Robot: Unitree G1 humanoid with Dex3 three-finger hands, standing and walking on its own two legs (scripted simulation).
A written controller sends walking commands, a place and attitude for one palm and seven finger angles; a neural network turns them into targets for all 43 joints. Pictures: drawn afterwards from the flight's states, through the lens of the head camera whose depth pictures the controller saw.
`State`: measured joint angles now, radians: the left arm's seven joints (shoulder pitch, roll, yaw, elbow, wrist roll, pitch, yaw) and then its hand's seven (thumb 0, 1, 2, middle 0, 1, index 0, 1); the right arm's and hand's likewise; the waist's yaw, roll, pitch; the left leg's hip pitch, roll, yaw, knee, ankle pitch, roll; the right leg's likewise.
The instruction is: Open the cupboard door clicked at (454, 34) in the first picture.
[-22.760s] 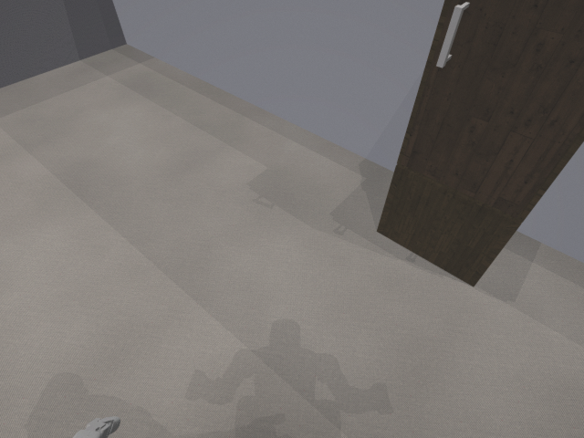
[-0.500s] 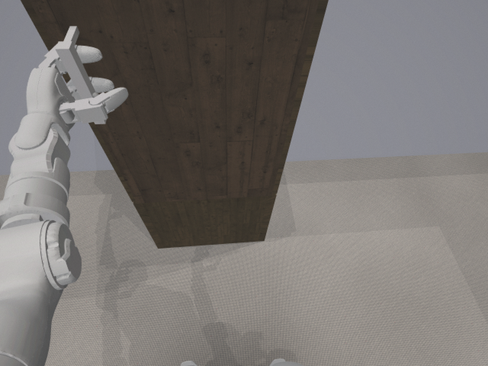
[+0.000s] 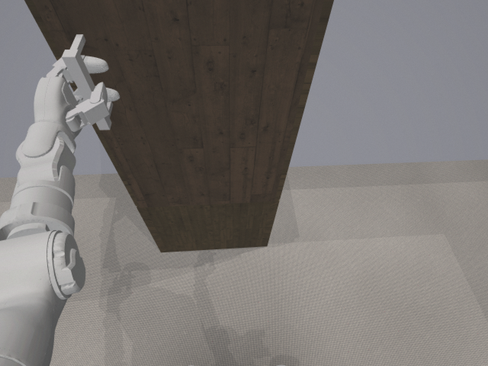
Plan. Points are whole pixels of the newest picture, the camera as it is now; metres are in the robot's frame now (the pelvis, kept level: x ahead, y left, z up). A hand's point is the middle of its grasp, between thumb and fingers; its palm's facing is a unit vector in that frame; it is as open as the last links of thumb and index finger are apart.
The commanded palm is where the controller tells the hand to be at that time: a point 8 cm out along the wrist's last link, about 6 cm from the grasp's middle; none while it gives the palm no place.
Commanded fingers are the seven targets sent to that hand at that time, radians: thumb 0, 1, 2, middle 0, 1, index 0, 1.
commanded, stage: pull the door open along its arc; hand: left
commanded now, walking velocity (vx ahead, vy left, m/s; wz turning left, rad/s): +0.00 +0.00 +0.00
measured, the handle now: (92, 85) +0.55 +0.22 +0.14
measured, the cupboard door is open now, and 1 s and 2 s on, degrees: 0 37 40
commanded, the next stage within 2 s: open thumb and fingers to let go in 1.02 s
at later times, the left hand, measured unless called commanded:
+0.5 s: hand (112, 166) +0.37 +0.16 +0.15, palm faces +0.11 -0.99 +0.08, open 6.0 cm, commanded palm +0.32 +0.22 +0.14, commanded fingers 0.00 0.90 0.90 -0.40 -1.35 -0.40 -1.35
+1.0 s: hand (168, 220) +0.29 +0.08 +0.15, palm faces +0.39 -0.92 +0.03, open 6.0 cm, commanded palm +0.22 +0.11 +0.14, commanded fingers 0.00 0.90 0.90 -0.40 -1.35 -0.40 -1.35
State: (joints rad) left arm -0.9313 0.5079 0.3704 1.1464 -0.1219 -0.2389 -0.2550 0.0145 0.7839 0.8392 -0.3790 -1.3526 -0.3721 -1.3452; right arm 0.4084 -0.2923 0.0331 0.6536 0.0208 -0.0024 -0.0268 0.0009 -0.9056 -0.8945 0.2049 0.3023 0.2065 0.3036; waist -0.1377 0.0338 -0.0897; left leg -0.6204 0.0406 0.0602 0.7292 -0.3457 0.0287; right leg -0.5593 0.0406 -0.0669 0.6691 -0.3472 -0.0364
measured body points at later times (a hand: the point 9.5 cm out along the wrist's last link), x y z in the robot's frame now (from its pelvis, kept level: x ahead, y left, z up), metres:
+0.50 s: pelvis +0.01 +0.00 +0.01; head +0.02 -0.02 +0.46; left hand +0.36 +0.21 +0.14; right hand +0.15 -0.25 -0.08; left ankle +0.00 +0.10 -0.71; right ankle -0.02 -0.10 -0.71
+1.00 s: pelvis +0.01 -0.03 +0.02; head -0.02 -0.06 +0.47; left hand +0.26 +0.13 +0.15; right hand +0.19 -0.24 -0.08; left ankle +0.00 +0.10 -0.71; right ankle -0.02 -0.10 -0.72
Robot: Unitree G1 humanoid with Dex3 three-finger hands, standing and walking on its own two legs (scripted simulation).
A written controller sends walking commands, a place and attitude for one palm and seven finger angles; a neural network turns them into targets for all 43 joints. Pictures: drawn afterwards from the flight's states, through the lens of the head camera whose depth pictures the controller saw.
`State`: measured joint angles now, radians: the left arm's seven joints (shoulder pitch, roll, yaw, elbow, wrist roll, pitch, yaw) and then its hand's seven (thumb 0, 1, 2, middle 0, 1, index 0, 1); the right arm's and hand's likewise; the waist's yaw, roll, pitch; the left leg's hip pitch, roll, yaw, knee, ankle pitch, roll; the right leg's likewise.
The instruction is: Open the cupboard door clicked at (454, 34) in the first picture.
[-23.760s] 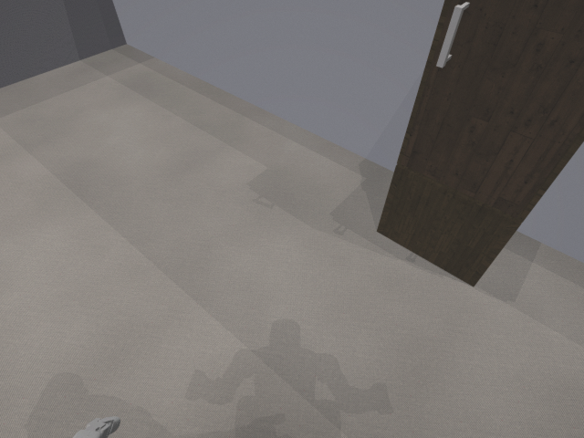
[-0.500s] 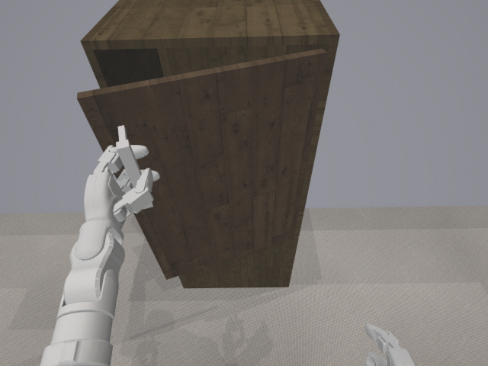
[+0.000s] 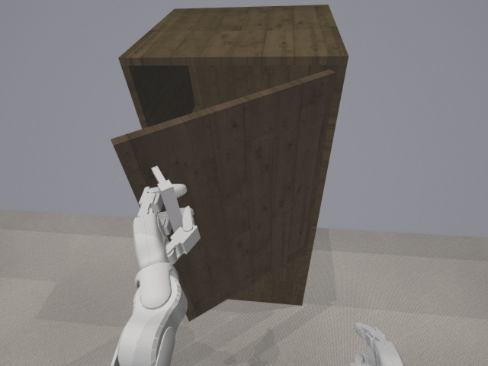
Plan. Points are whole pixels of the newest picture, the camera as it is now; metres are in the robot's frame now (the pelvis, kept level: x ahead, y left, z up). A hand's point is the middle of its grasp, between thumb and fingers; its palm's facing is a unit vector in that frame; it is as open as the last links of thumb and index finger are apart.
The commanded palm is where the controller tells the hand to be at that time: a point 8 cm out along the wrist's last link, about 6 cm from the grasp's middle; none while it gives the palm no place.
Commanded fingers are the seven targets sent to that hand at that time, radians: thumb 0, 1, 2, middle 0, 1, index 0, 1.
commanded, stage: pull the door open along its arc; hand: left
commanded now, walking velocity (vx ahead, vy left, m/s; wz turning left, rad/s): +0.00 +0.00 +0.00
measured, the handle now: (170, 209) +0.33 +0.15 +0.12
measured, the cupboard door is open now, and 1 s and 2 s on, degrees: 37 40 42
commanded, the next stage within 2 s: open thumb and fingers to let go in 0.02 s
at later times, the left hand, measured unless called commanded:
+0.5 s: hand (195, 236) +0.27 +0.09 +0.13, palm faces +0.36 -0.93 +0.02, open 9.6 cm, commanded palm +0.23 +0.13 +0.12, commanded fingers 0.00 -0.50 0.30 -0.30 -1.20 -0.30 -1.20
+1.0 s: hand (200, 234) +0.28 +0.09 +0.13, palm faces +0.32 -0.95 +0.00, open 14.9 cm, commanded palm +0.23 +0.12 +0.12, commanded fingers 0.00 -0.50 0.30 -0.15 -0.30 -0.15 -0.30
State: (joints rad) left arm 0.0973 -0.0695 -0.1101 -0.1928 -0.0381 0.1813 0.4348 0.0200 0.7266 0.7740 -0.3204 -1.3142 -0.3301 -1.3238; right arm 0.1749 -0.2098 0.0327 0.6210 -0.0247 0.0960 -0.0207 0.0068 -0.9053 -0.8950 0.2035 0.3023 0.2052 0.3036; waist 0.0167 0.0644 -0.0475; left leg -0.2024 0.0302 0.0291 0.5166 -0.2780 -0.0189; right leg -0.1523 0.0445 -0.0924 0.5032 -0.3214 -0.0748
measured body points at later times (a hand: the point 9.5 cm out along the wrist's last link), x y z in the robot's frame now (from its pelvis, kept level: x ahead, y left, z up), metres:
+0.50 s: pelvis -0.02 +0.01 +0.00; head -0.04 -0.02 +0.45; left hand +0.25 +0.14 +0.13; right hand +0.19 -0.19 -0.09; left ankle +0.00 +0.13 -0.73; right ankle -0.03 -0.06 -0.73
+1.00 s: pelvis -0.03 +0.03 +0.00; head -0.06 +0.01 +0.45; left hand +0.25 +0.14 +0.13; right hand +0.16 -0.16 -0.10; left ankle +0.00 +0.13 -0.73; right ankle -0.03 -0.06 -0.73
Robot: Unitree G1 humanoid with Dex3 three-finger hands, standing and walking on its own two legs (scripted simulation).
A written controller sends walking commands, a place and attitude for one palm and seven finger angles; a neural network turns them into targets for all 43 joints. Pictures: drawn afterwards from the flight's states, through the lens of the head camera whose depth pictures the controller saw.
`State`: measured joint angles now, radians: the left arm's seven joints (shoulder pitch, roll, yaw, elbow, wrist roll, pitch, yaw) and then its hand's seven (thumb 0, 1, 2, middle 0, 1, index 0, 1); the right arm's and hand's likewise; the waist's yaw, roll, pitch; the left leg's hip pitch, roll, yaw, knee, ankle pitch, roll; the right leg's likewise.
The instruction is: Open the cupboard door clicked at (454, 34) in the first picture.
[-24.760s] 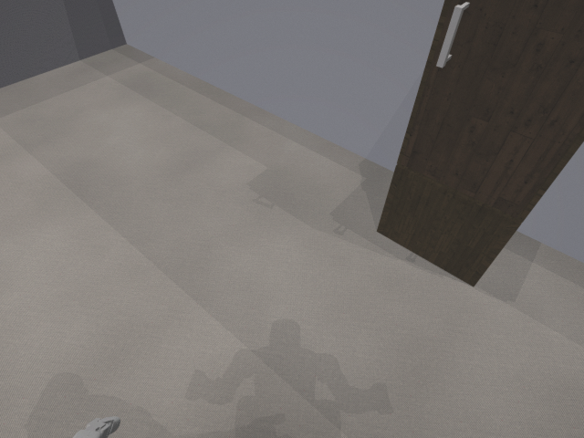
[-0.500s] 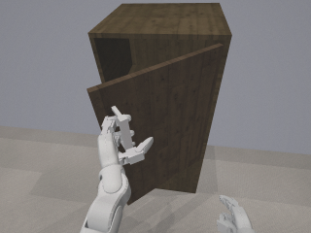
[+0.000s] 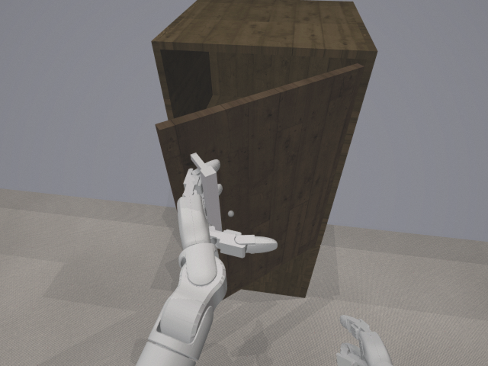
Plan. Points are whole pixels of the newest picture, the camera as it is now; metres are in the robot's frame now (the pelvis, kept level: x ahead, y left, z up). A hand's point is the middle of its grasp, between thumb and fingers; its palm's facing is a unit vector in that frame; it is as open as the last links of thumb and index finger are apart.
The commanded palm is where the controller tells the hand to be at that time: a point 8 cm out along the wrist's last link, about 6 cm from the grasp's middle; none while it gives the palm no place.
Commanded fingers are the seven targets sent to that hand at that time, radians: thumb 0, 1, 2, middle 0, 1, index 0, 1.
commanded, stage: slide the hand sideways off the handle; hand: left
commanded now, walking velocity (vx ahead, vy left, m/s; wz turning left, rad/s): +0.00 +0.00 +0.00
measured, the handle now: (206, 196) +0.35 +0.10 +0.12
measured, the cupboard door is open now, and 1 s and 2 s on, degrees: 40 42 42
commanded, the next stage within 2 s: draw the hand back to the body in 1.24 s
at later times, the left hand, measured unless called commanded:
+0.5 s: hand (224, 233) +0.28 +0.06 +0.13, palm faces -0.12 -0.99 +0.01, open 16.3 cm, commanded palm +0.24 +0.12 +0.12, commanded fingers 0.00 -0.50 0.30 -0.15 -0.30 -0.15 -0.30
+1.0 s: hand (189, 254) +0.24 +0.11 +0.12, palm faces -0.06 -1.00 -0.04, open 16.2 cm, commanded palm +0.20 +0.17 +0.12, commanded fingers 0.00 -0.50 0.30 -0.15 -0.30 -0.15 -0.30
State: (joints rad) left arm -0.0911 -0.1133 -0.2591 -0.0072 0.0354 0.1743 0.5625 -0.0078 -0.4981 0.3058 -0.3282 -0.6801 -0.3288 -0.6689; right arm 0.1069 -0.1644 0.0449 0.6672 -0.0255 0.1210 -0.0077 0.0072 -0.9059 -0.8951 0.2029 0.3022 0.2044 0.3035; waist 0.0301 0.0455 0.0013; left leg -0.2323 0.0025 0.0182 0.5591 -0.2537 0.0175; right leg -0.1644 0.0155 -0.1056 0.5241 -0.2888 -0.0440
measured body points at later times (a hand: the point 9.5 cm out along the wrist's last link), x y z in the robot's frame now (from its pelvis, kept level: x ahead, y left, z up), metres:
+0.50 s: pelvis +0.00 +0.00 +0.00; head -0.04 -0.01 +0.45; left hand +0.28 +0.11 +0.13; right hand +0.18 -0.20 -0.08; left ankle +0.03 +0.11 -0.73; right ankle +0.00 -0.09 -0.73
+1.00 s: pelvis +0.03 -0.02 +0.00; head +0.00 -0.04 +0.45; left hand +0.24 +0.16 +0.12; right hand +0.22 -0.23 -0.07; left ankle +0.03 +0.11 -0.73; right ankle +0.00 -0.09 -0.73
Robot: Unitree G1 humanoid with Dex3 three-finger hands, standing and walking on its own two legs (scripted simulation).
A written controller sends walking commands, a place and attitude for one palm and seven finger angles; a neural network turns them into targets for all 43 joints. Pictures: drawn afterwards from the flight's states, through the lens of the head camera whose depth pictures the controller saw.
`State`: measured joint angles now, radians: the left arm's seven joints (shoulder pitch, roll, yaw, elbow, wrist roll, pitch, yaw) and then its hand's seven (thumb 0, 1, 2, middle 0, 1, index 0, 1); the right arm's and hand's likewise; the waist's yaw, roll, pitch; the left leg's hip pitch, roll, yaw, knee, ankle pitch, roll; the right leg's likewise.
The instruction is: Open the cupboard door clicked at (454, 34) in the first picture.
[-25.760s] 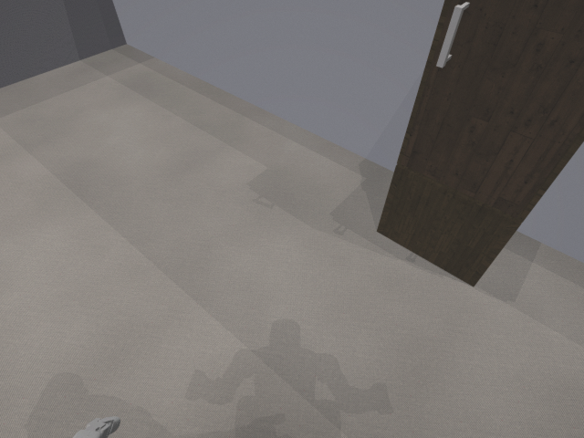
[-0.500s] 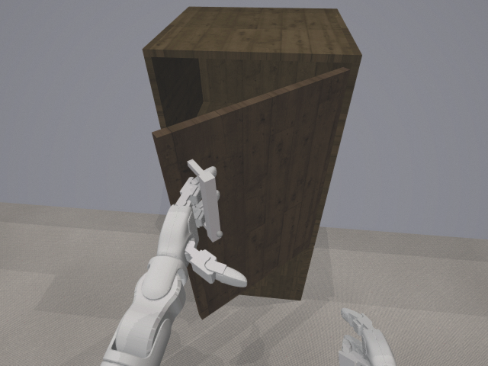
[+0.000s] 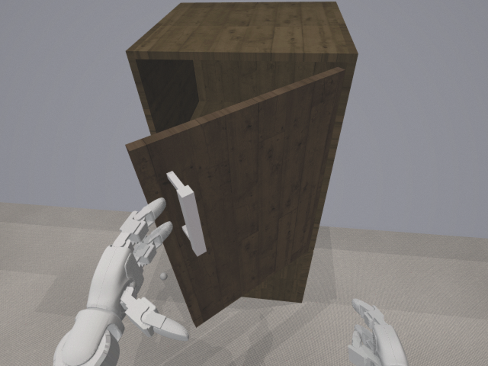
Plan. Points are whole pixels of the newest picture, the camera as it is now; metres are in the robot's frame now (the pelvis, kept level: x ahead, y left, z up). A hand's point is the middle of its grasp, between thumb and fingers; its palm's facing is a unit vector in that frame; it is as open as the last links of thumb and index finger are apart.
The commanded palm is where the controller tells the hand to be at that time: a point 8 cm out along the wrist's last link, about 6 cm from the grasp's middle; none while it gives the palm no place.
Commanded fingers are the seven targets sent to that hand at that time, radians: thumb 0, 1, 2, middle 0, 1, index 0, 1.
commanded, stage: slide the hand sideways off the handle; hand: left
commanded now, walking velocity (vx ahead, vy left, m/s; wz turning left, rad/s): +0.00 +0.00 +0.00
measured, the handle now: (186, 215) +0.31 +0.12 +0.12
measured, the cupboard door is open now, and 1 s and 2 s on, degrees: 42 42 42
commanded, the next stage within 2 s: draw the hand back to the body in 0.24 s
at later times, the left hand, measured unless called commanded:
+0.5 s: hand (122, 293) +0.18 +0.18 +0.12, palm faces -0.02 -1.00 -0.07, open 16.3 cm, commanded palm +0.15 +0.23 +0.13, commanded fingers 0.00 -0.50 0.30 -0.15 -0.30 -0.15 -0.30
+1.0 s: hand (68, 291) +0.17 +0.24 +0.14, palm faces +0.24 -0.94 -0.24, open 15.3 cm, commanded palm +0.13 +0.28 +0.15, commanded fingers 0.00 -0.01 0.51 -0.17 -0.30 -0.17 -0.30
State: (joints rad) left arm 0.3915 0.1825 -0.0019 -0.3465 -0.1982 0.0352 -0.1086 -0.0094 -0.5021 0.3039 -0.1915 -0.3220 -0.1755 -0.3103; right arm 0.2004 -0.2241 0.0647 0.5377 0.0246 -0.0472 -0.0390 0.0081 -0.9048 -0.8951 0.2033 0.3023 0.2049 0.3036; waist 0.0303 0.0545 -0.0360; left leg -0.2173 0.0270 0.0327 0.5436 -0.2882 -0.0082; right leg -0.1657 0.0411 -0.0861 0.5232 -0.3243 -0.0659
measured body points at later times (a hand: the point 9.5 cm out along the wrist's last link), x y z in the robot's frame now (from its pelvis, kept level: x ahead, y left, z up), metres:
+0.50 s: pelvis -0.01 +0.00 -0.01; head -0.03 -0.01 +0.44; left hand +0.18 +0.23 +0.13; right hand +0.18 -0.22 -0.07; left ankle +0.00 +0.13 -0.73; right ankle -0.02 -0.07 -0.73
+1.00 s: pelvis -0.02 +0.04 +0.00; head -0.04 +0.03 +0.45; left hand +0.15 +0.29 +0.15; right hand +0.19 -0.16 -0.06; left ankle +0.00 +0.13 -0.73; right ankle -0.02 -0.07 -0.73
